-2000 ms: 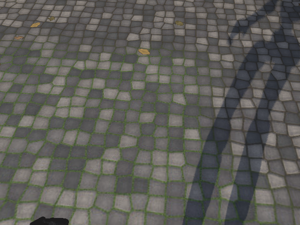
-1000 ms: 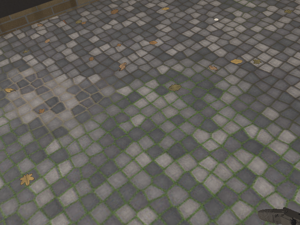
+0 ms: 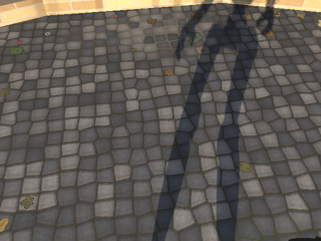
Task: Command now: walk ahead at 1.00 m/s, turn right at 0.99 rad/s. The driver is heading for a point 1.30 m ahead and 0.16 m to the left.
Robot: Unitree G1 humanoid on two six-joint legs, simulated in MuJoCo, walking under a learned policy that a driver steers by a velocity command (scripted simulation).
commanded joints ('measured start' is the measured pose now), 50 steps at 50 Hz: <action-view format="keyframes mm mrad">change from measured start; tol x32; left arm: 1 -128 39 -7 -133 26 8 -33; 50 -297 -50 -98 -243 48 -26 -3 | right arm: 1 196 -103 -46 29 1 -8 -2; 19 441 -42 -12 149 73 -15 22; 35 -26 -6 1 72 46 32 104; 39 569 -180 -76 244 39 46 77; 50 228 -166 -86 151 52 -17 26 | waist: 1 -108 66 -67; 13 -58 81 109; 19 45 -148 -427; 29 -72 -18 97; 39 -404 -47 -212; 41 -196 315 -148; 50 -34 -23 88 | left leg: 1 436 296 -412 -379 -260 116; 12 316 189 199 -565 655 55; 16 436 260 189 -112 1350 92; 17 330 247 185 168 1241 108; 19 -214 -5 -1 926 -291 91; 31 -243 91 37 354 288 99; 38 299 -138 164 96 237 208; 41 762 84 -369 63 385 420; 42 886 231 -773 -227 -65 563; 50 -49 -19 -395 -487 82 357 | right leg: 1 -479 -159 -19 95 83 22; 15 -112 9 -285 -520 215 -70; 20 680 -493 580 -885 -65 -167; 24 138 -355 130 -1049 128 -72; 33 140 -193 -370 -1146 919 104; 38 264 -306 -353 -580 1564 140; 39 116 -294 -331 -200 1415 131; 41 -483 -25 -196 550 -168 152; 50 -272 -239 -98 -290 172 201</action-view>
